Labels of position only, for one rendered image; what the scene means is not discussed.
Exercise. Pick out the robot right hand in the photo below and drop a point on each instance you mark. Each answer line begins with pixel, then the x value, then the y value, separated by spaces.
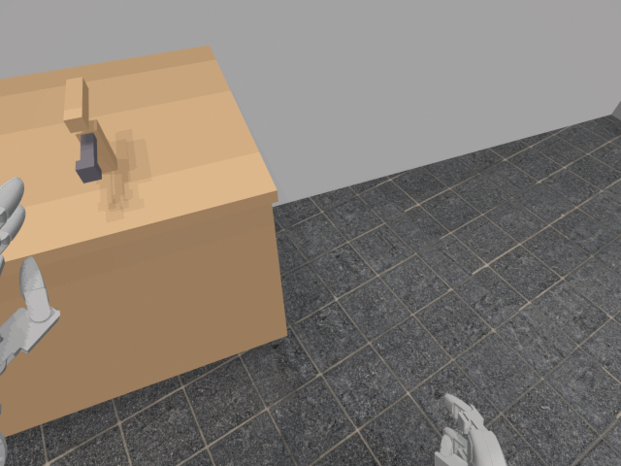
pixel 482 447

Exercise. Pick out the counter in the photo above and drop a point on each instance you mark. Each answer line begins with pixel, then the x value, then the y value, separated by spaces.
pixel 167 264

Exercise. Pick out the tap lever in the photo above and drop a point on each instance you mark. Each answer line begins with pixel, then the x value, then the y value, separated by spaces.
pixel 88 168

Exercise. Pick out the robot left hand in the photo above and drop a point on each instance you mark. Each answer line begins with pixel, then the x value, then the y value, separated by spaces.
pixel 22 331

